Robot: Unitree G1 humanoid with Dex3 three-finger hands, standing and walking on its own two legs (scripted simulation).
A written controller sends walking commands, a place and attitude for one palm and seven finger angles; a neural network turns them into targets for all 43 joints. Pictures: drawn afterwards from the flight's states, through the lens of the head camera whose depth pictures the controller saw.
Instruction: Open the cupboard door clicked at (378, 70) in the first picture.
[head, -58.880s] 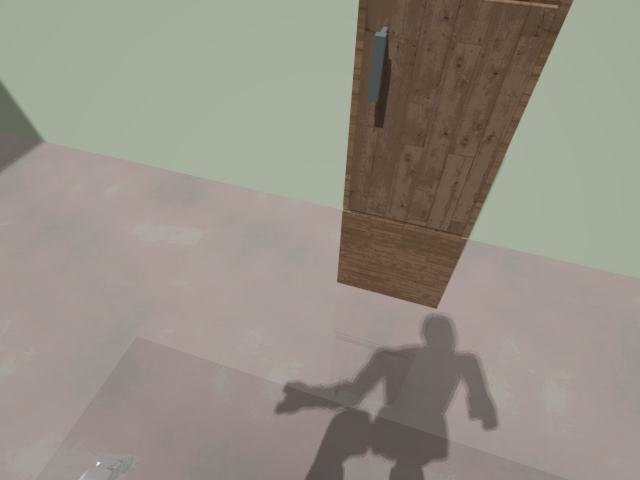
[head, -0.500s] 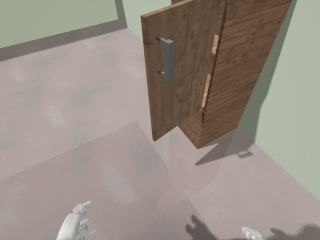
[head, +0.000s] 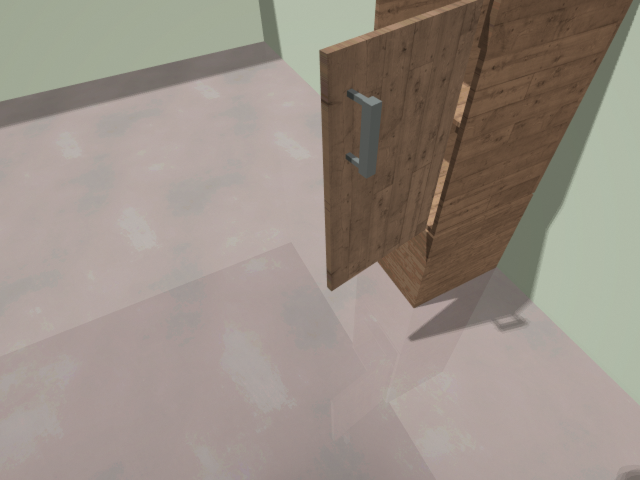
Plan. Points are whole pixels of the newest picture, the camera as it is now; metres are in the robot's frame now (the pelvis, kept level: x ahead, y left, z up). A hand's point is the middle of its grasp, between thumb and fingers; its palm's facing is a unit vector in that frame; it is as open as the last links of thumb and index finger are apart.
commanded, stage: let the arm hang, fingers relaxed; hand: left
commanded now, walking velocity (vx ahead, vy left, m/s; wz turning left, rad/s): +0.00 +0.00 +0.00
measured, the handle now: (360, 134) +0.61 -0.03 +0.11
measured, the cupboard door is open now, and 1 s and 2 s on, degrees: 100 100 100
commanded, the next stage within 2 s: look to check the result in 0.38 s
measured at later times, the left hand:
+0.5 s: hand out of the picture +0.01 +0.17 -0.17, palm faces +0.02 -0.98 -0.20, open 7.4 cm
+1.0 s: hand out of the picture +0.03 +0.17 -0.17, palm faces +0.02 -0.98 -0.20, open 7.4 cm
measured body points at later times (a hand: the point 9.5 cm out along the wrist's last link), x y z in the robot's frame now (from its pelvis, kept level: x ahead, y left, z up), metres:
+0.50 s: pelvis +0.00 -0.01 +0.00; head +0.02 -0.02 +0.45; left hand +0.01 +0.22 -0.16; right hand -0.02 -0.22 -0.17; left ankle +0.01 +0.10 -0.74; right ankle +0.03 -0.12 -0.74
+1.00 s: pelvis +0.01 -0.01 +0.00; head +0.03 -0.02 +0.45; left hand +0.03 +0.22 -0.15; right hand +0.01 -0.23 -0.16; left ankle +0.01 +0.10 -0.74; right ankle +0.03 -0.12 -0.74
